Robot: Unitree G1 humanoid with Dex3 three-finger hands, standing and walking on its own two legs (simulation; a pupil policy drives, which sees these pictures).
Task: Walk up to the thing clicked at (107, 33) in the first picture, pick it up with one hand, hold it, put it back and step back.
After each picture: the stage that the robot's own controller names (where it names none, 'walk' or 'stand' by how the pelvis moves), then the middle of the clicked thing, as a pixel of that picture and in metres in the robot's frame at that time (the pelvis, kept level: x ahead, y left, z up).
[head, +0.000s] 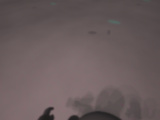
stand; (108, 32) +2.36 -0.41 -0.72
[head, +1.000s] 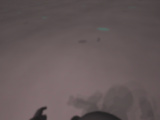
walk; (98, 39) +2.23 +0.03 -0.69
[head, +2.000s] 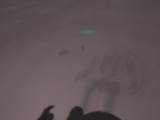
walk; (82, 48) +1.57 +0.38 -0.72
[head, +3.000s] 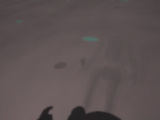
walk; (82, 62) +1.09 +0.29 -0.72
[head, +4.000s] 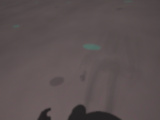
walk; (82, 78) +0.73 +0.25 -0.71
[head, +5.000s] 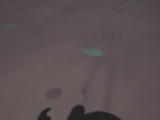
walk; (83, 90) +0.51 +0.17 -0.71
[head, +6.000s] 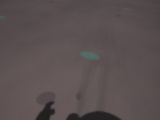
stand; (78, 96) +0.42 +0.13 -0.71
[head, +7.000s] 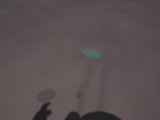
stand; (78, 95) +0.39 +0.13 -0.71
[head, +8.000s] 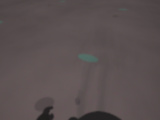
stand; (77, 101) +0.37 +0.16 -0.72
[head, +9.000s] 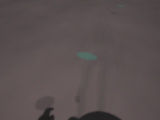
stand; (77, 99) +0.37 +0.17 -0.73
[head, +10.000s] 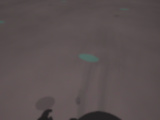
stand; (77, 101) +0.37 +0.15 -0.73
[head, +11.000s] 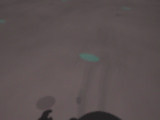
stand; (78, 100) +0.37 +0.15 -0.73
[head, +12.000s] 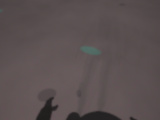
go down; (78, 94) +0.38 +0.14 -0.72
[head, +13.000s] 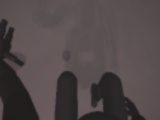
go down; (66, 56) +0.48 +0.17 -0.29
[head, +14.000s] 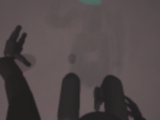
close in; (71, 59) +0.48 +0.15 -0.31
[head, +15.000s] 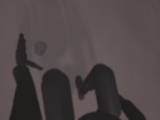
close in; (40, 49) +0.47 +0.21 -0.23
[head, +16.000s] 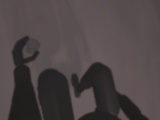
close; (32, 47) +0.47 +0.22 -0.23
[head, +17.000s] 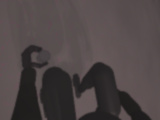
lift; (42, 57) +0.40 +0.17 -0.23
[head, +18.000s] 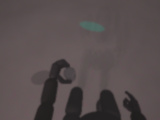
lift; (70, 75) +0.31 +0.15 -0.01
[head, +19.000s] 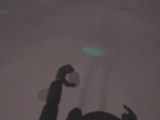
hold; (74, 80) +0.29 +0.13 +0.02
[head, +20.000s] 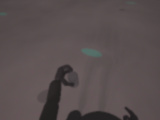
hold; (73, 80) +0.30 +0.14 +0.01
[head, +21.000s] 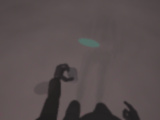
crouch; (72, 75) +0.34 +0.14 -0.04
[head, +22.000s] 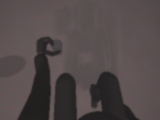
lower; (57, 48) +0.49 +0.19 -0.09
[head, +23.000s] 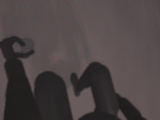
lower; (27, 47) +0.46 +0.23 -0.24
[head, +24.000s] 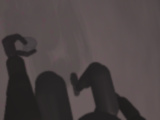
lower; (29, 46) +0.46 +0.22 -0.24
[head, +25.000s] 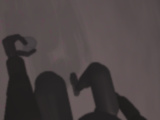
lower; (29, 46) +0.47 +0.22 -0.24
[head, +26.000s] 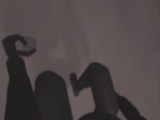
lower; (29, 46) +0.47 +0.22 -0.24
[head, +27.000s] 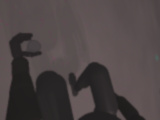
open; (33, 48) +0.46 +0.20 -0.25
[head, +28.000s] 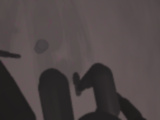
stand; (41, 47) +0.46 +0.19 -0.25
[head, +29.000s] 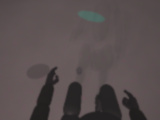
walk; (79, 71) +0.44 +0.11 -0.46
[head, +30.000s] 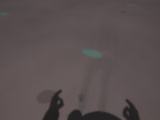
stand; (80, 98) +0.38 +0.09 -0.66
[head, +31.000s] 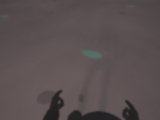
stand; (80, 98) +0.39 +0.10 -0.67
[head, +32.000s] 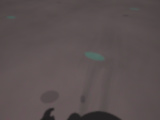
stand; (82, 99) +0.39 +0.09 -0.71
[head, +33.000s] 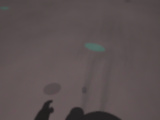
walk; (84, 90) +0.42 +0.08 -0.71
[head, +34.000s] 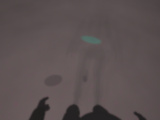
walk; (85, 79) +0.55 +0.04 -0.71
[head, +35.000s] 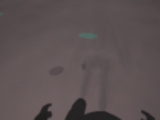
walk; (83, 67) +0.81 +0.21 -0.69
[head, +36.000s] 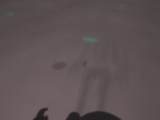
stand; (84, 64) +1.03 +0.15 -0.71
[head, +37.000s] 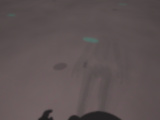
stand; (84, 64) +1.03 +0.14 -0.73
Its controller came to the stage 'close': yes
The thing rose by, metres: 0.73
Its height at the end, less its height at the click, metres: +0.00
